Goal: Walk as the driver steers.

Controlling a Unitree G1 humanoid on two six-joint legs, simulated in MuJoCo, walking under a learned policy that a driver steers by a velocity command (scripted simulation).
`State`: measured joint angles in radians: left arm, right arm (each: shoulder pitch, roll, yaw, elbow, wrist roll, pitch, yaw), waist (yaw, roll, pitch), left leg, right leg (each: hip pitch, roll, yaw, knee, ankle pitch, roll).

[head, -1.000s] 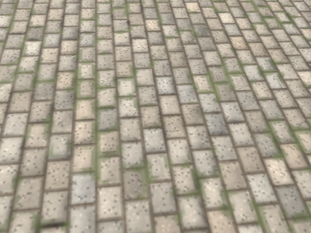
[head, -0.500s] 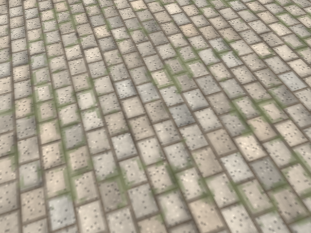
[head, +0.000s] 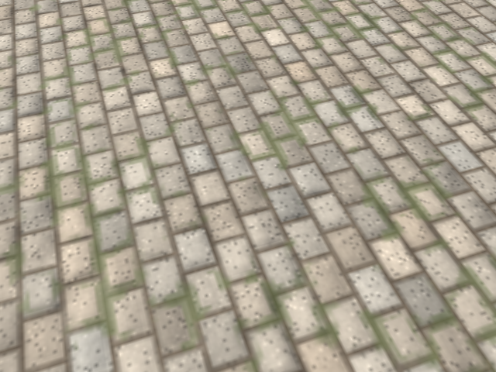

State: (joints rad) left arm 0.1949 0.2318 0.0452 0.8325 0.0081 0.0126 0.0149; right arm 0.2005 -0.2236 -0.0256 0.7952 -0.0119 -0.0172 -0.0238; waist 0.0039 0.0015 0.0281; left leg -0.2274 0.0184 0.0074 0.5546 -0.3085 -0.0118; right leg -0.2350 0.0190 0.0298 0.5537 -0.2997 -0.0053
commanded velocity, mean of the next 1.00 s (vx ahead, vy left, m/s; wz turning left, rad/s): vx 0.05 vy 0.00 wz -0.01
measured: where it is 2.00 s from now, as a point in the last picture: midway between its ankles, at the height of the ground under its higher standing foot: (258, 362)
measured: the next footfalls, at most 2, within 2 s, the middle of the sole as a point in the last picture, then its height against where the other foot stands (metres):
left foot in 1.46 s outside the picture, level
right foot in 2.00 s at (297, 297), level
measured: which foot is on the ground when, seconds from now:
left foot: down 0.00-1.00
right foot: down 0.00-1.00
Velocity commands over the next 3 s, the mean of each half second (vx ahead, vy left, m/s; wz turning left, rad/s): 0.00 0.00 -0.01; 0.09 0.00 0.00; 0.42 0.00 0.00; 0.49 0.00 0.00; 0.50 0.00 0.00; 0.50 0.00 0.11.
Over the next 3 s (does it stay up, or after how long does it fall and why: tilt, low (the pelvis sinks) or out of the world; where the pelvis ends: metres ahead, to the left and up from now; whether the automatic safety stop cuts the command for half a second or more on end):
stays up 1.10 0.04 0.01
